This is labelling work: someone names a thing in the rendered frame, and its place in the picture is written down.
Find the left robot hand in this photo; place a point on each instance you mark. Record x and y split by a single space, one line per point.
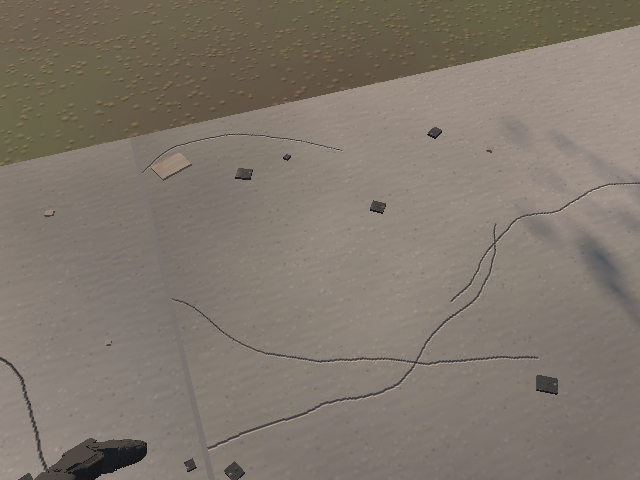
90 459

